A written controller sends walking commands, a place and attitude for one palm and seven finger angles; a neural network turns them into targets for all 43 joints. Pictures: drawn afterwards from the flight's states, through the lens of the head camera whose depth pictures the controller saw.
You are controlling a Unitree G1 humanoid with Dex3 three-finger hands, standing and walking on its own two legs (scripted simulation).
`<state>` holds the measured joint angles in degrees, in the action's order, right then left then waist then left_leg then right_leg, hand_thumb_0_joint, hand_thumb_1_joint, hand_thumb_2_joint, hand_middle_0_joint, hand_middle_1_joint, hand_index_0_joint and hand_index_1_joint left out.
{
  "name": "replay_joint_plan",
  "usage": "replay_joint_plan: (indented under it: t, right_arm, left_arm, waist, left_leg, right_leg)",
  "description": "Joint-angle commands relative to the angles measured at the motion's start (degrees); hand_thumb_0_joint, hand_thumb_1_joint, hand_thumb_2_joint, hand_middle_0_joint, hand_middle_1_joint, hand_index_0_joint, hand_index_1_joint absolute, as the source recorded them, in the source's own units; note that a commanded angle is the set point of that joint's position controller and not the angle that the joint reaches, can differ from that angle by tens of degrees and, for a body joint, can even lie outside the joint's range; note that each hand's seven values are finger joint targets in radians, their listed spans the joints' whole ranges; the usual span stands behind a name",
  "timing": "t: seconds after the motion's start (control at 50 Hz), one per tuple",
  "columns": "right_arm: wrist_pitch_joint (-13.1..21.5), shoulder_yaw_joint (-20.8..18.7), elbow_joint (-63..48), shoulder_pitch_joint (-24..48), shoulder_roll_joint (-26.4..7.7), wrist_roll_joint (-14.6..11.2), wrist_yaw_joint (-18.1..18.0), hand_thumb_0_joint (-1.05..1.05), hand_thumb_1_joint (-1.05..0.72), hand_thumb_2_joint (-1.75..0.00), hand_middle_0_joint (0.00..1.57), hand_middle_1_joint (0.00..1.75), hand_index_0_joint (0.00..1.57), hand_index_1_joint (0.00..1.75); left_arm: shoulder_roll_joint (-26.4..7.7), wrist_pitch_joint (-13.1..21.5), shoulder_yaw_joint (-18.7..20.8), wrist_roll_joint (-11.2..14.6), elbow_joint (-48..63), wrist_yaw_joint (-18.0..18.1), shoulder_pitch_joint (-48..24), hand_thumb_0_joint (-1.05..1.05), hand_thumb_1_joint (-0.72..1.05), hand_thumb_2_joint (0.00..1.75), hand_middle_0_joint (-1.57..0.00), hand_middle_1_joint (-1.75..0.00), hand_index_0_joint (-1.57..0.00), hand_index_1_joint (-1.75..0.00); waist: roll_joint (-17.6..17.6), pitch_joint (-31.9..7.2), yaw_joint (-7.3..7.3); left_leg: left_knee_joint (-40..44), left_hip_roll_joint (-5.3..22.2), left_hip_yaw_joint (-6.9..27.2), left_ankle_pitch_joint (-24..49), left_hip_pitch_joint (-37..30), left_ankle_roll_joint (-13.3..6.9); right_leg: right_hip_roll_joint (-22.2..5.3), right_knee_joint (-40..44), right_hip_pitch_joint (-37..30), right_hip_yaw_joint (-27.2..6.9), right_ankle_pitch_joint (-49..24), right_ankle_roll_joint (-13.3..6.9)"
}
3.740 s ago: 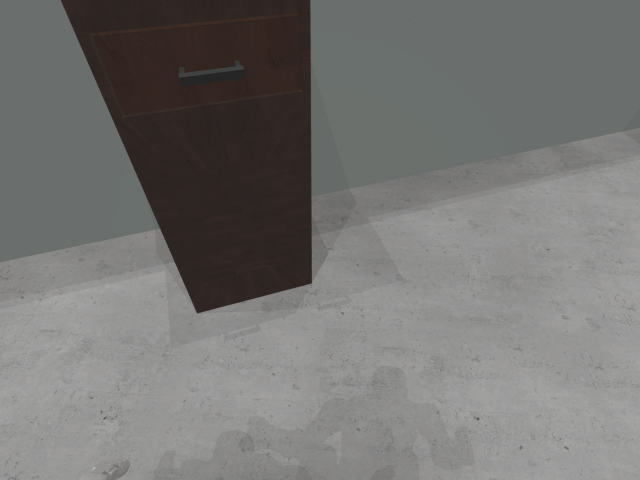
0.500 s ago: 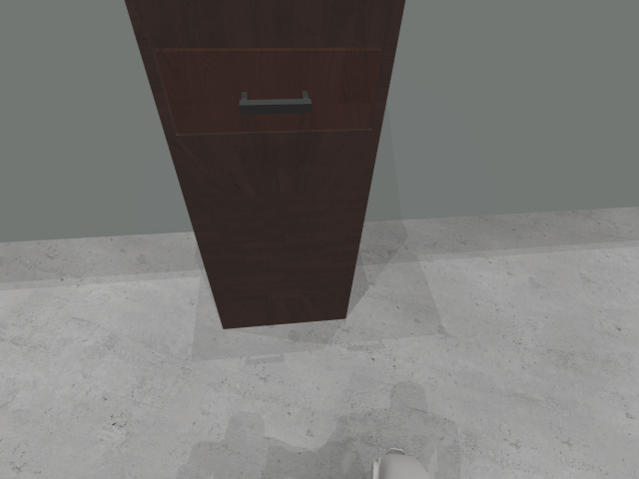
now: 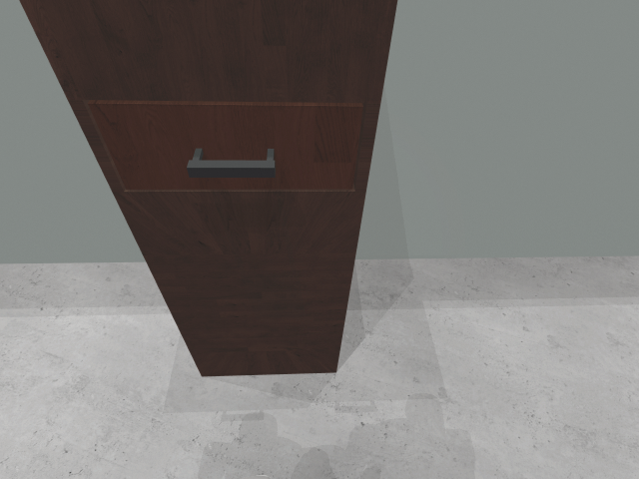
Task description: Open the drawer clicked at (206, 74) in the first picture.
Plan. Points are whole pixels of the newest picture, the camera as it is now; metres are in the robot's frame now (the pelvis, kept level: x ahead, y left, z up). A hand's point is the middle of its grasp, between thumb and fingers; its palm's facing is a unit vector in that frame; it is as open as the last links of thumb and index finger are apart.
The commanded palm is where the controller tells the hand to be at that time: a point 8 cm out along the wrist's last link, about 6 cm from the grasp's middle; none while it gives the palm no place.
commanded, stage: come to a stop and stand still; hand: left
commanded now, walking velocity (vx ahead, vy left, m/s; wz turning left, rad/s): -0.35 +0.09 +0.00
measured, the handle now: (233, 161) +0.53 +0.18 +0.11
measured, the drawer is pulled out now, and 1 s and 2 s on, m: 0.00 0.00 0.00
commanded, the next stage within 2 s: look again from close up in 1.08 s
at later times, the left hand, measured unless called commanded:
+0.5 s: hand out of the picture +0.00 +0.15 -0.16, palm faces +0.04 -0.96 -0.29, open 7.3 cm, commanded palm none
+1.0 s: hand out of the picture -0.08 +0.13 -0.17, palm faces +0.06 -0.98 -0.19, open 7.3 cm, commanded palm none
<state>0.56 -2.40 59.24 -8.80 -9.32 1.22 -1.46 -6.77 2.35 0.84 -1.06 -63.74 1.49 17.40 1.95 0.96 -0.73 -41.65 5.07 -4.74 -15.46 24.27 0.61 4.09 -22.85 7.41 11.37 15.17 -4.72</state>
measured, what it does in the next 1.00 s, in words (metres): steps on the spot: left foot, then right foot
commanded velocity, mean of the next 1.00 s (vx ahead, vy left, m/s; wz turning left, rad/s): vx -0.05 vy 0.00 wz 0.00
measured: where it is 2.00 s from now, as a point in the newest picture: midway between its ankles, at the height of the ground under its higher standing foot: outside the picture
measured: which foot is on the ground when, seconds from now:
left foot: up 0.00-0.00, down 0.02-0.38, up 0.40-0.62, down 0.64-1.00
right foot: down 0.00-0.12, up 0.14-0.34, down 0.36-1.00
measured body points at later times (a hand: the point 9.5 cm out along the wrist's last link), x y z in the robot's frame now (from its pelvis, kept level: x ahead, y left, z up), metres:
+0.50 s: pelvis -0.03 -0.05 +0.00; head -0.02 -0.07 +0.45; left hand +0.00 +0.20 -0.14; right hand +0.04 -0.30 -0.16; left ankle +0.00 +0.08 -0.70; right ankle -0.03 -0.16 -0.74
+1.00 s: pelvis -0.07 -0.04 +0.01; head -0.07 -0.04 +0.46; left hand -0.08 +0.18 -0.15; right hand -0.07 -0.25 -0.16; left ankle -0.07 +0.08 -0.74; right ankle -0.03 -0.16 -0.74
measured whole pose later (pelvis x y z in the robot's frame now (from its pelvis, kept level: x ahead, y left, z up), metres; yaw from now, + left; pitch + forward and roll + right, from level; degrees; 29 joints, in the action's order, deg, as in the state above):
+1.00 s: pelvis -0.07 -0.04 +0.01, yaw +0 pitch -2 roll +0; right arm -0.8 -0.7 65.0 -16.8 -7.1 1.1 -1.6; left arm -9.0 -1.3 0.7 -0.7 -64.8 1.2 16.6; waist 0.1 0.7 -0.8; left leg -23.8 0.9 -2.4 -13.4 9.0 0.0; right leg -1.9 -23.3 12.6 3.9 9.1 0.1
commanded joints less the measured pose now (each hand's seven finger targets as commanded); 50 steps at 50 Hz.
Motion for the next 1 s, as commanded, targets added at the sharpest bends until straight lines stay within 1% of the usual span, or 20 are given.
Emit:
replay_joint_plan:
  t: [0.0, 0.02, 0.06, 0.08, 0.12, 0.2, 0.26, 0.3, 0.32, 0.34, 0.36, 0.38, 0.44, 0.54, 0.6, 0.62, 0.64, 0.7, 0.84, 0.98]
  right_arm:
    - [0.64, 0.72, 0.77, -8.5, -2.68, -0.82, -0.83, 0.0, -0.9, -0.9, 0.2, 0.3, 0.2, 0.3]
    - [0.41, 0.18, 0.43, -8.49, -5.2, -0.72, -1.23, 0.0, -0.9, -0.9, 0.2, 0.3, 0.2, 0.3]
    - [-0.52, -0.29, 0.32, -7.95, -7.18, -0.94, -1.74, 0.0, -0.9, -0.9, 0.2, 0.3, 0.2, 0.3]
    - [-0.84, -0.3, -0.03, -6.48, -7.34, -0.99, -1.99, 0.0, -0.9, -0.9, 0.2, 0.3, 0.2, 0.3]
    - [-1.35, -1.02, -1.55, -3.63, -7.94, -0.5, -2.11, 0.0, -0.9, -0.9, 0.2, 0.3, 0.2, 0.3]
    - [-1.98, -2.41, -3.65, -0.07, -9.35, 0.09, -1.62, 0.0, -0.9, -0.9, 0.2, 0.3, 0.2, 0.3]
    - [-1.96, -3.05, -4.32, 0.91, -9.63, 0.21, -0.94, 0.0, -0.9, -0.9, 0.2, 0.3, 0.2, 0.3]
    - [-2.2, -3.16, -4.46, 2.45, -8.97, -0.14, -0.35, 0.0, -0.9, -0.9, 0.2, 0.3, 0.2, 0.3]
    - [-2.31, -3.01, -4.49, 2.14, -7.51, -0.43, -0.02, 0.0, -0.9, -0.9, 0.2, 0.3, 0.2, 0.3]
    - [-2.45, -2.52, -5.01, 1.22, -4.48, -0.8, 0.3, 0.0, -0.9, -0.9, 0.2, 0.3, 0.2, 0.3]
    - [-3.03, -2.22, -6.03, 2.9, -2.97, -0.77, 0.67, 0.0, -0.9, -0.9, 0.2, 0.3, 0.2, 0.3]
    - [-3.66, -2.54, -5.81, 3.82, -3.69, -0.63, 0.86, 0.0, -0.9, -0.9, 0.2, 0.3, 0.2, 0.3]
    - [-3.82, -2.24, -3.82, 1.29, -3.55, -0.36, 0.83, 0.0, -0.9, -0.9, 0.2, 0.3, 0.2, 0.3]
    - [-2.22, -0.99, -1.61, -2.8, -2.9, -0.73, 0.53, 0.0, -0.9, -0.9, 0.2, 0.3, 0.2, 0.3]
    - [-0.69, -0.04, 0.58, -7.32, -3.75, -0.74, -0.09, 0.0, -0.9, -0.9, 0.2, 0.3, 0.2, 0.3]
    - [0.16, 0.02, 0.59, -6.92, -5.8, -0.37, -0.38, 0.0, -0.9, -0.9, 0.2, 0.3, 0.2, 0.3]
    - [0.32, -0.12, 0.15, -4.78, -7.55, -0.3, -0.44, 0.0, -0.9, -0.9, 0.2, 0.3, 0.2, 0.3]
    - [0.61, 0.61, 1.91, -4.46, -5.87, -0.38, -0.62, 0.0, -0.9, -0.9, 0.2, 0.3, 0.2, 0.3]
    - [-0.36, 0.8, 3.55, -8.17, -4.77, -0.31, -0.5, 0.0, -0.9, -0.9, 0.2, 0.3, 0.2, 0.3]
    - [-0.56, 0.76, 4.12, -11.35, -3.48, -0.25, -0.4, 0.0, -0.9, -0.9, 0.2, 0.3, 0.2, 0.3]
  left_arm:
    - [-6.64, -0.21, 1.28, 0.82, 2.29, 1.19, 3.44, 0.0, 0.9, 0.9, -0.2, -0.3, -0.2, -0.3]
    - [-5.31, -0.87, 1.27, 0.96, 2.83, 1.63, 4.97, 0.0, 0.9, 0.9, -0.2, -0.3, -0.2, -0.3]
    - [-5.01, -2.04, 1.25, 0.62, 3.42, 2.11, 6.39, 0.0, 0.9, 0.9, -0.2, -0.3, -0.2, -0.3]
    - [-6.16, -2.61, 1.56, 0.72, 3.44, 2.04, 6.3, 0.0, 0.9, 0.9, -0.2, -0.3, -0.2, -0.3]
    - [-6.71, -3.64, 2.37, 0.71, 4.31, 1.58, 4.11, 0.0, 0.9, 0.9, -0.2, -0.3, -0.2, -0.3]
    - [-5.06, -3.96, 3.02, 0.33, 5.72, 1.39, 4.18, 0.0, 0.9, 0.9, -0.2, -0.3, -0.2, -0.3]
    - [-4.01, -3.7, 2.88, 0.1, 6.56, 0.94, 4.45, 0.0, 0.9, 0.9, -0.2, -0.3, -0.2, -0.3]
    - [-4.26, -3.52, 2.93, -0.16, 6.02, 0.83, 6.83, 0.0, 0.9, 0.9, -0.2, -0.3, -0.2, -0.3]
    - [-5.89, -3.29, 2.94, -0.51, 6.27, 0.94, 6.63, 0.0, 0.9, 0.9, -0.2, -0.3, -0.2, -0.3]
    - [-9.91, -2.81, 3.32, -1.05, 7.19, 1.09, 4.31, 0.0, 0.9, 0.9, -0.2, -0.3, -0.2, -0.3]
    - [-13.37, -2.88, 3.69, -0.98, 8.62, 0.92, 1.0, 0.0, 0.9, 0.9, -0.2, -0.3, -0.2, -0.3]
    - [-14.15, -3.09, 3.58, -0.92, 9.53, 0.73, -0.95, 0.0, 0.9, 0.9, -0.2, -0.3, -0.2, -0.3]
    - [-11.72, -3.0, 3.15, -0.92, 9.72, 0.84, -5.54, 0.0, 0.9, 0.9, -0.2, -0.3, -0.2, -0.3]
    - [-12.43, -2.47, 3.05, -0.59, 8.34, 0.66, -2.52, 0.0, 0.9, 0.9, -0.2, -0.3, -0.2, -0.3]
    - [-10.9, -2.48, 2.42, 0.58, 7.04, 0.5, -2.31, 0.0, 0.9, 0.9, -0.2, -0.3, -0.2, -0.3]
    - [-8.86, -2.5, 2.04, 0.93, 6.84, 0.24, -0.92, 0.0, 0.9, 0.9, -0.2, -0.3, -0.2, -0.3]
    - [-8.05, -2.59, 1.81, 0.85, 6.65, 0.14, -0.49, 0.0, 0.9, 0.9, -0.2, -0.3, -0.2, -0.3]
    - [-8.67, -2.49, 1.57, 0.56, 4.58, 0.1, -3.03, 0.0, 0.9, 0.9, -0.2, -0.3, -0.2, -0.3]
    - [-8.08, -2.73, 1.08, 0.34, 1.72, -0.14, -1.2, 0.0, 0.9, 0.9, -0.2, -0.3, -0.2, -0.3]
    - [-6.82, -2.45, 1.03, 0.13, 1.03, 0.07, 1.55, 0.0, 0.9, 0.9, -0.2, -0.3, -0.2, -0.3]
  waist:
    - [0.24, -3.55, 1.69]
    - [3.47, -3.56, 1.24]
    - [9.72, -2.17, 0.65]
    - [12.2, -2.03, 0.38]
    - [8.84, -1.01, 0.56]
    - [3.19, -7.14, 0.18]
    - [1.33, -9.43, -0.16]
    - [1.47, -9.04, -1.44]
    - [-2.56, -7.16, -1.41]
    - [-12.83, -4.49, -0.4]
    - [-18.44, 0.39, -0.39]
    - [-13.36, 0.41, -0.92]
    - [-12.84, 4.79, 1.32]
    - [-9.56, 1.38, 0.06]
    - [-4.56, -1.61, 0.9]
    - [2.23, -2.77, -0.45]
    - [4.22, -2.34, -1.83]
    - [6.33, -1.94, -1.23]
    - [-1.52, 6.19, -0.69]
    - [-4.42, 6.14, 0.1]
  left_leg:
    - [15.32, 2.73, 3.82, 35.16, -16.41, -1.67]
    - [12.55, 7.55, 6.97, 51.75, -21.28, -4.54]
    - [14.16, 13.1, 10.9, 63.24, -22.81, -9.32]
    - [17.09, 14.68, 13.62, 63.79, -20.85, -11.76]
    - [20.53, 15.71, 13.77, 54.14, -17.39, -13.89]
    - [17.76, 14.99, 11.51, 47.47, -20.17, -13.85]
    - [17.14, 12.32, 8.81, 36.84, -16.69, -11.37]
    - [15.0, 9.18, 6.88, 21.74, -11.64, -8.26]
    - [12.15, 5.93, 5.65, 12.56, -8.5, -5.62]
    - [6.32, -0.25, 2.47, 1.06, -2.85, -2.01]
    - [0.32, -4.04, 0.64, -10.17, -1.68, -0.06]
    - [-7.75, -3.95, 3.01, -13.23, -5.1, 0.01]
    - [-14.19, -2.86, 5.18, -9.83, -2.78, -0.79]
    - [2.86, -3.01, 2.65, -7.9, -5.72, 0.22]
    - [20.44, -1.19, 6.25, 5.99, -16.45, -0.59]
    - [22.17, 3.85, 12.25, 13.65, -16.13, -2.62]
    - [22.9, 6.98, 13.9, 14.78, -12.8, -3.99]
    - [23.51, 3.77, 9.91, 12.57, -9.87, -2.57]
    - [27.45, 1.37, 8.91, -7.43, -5.53, -1.73]
    - [25.83, 0.05, 7.61, -8.12, -7.14, -2.14]
  right_leg:
    - [-13.96, -5.01, 1.61, -8.35, -37.25, 1.18]
    - [-11.91, -5.89, 6.17, -7.78, -26.82, 3.55]
    - [-8.45, -10.74, 9.24, -6.65, -3.07, 5.63]
    - [-7.53, -15.96, 9.46, -7.33, 9.36, 5.93]
    - [-6.9, -26.45, 11.92, -10.62, 18.91, 5.31]
    - [-6.66, -30.52, 14.1, -11.7, 16.38, 5.37]
    - [-6.47, -21.36, 8.79, -9.19, 10.47, 5.75]
    - [-6.25, -10.58, 2.93, -7.68, 0.57, 6.08]
    - [-7.92, -2.98, 1.46, -10.19, -4.34, 5.82]
    - [-16.03, 2.72, 2.35, -21.82, -7.89, 2.84]
    - [-24.06, 7.21, 9.62, -27.69, -8.84, -2.32]
    - [-25.49, 9.31, 15.65, -26.5, -3.38, -5.53]
    - [-20.4, 7.61, 16.83, -22.23, -5.84, -4.74]
    - [-17.69, 3.34, 5.93, -17.67, -12.14, -4.16]
    - [-14.16, -1.57, 7.27, -16.11, -10.06, 0.35]
    - [-10.58, -3.04, 7.0, -13.68, -8.54, 2.71]
    - [-9.33, -2.44, 4.05, -12.0, -5.41, 4.02]
    - [-9.49, -1.4, -1.12, -10.69, -9.24, 4.6]
    - [-9.48, 4.34, 2.55, -12.68, 0.72, 4.42]
    - [-9.88, 6.26, 6.73, -13.89, 6.1, 4.68]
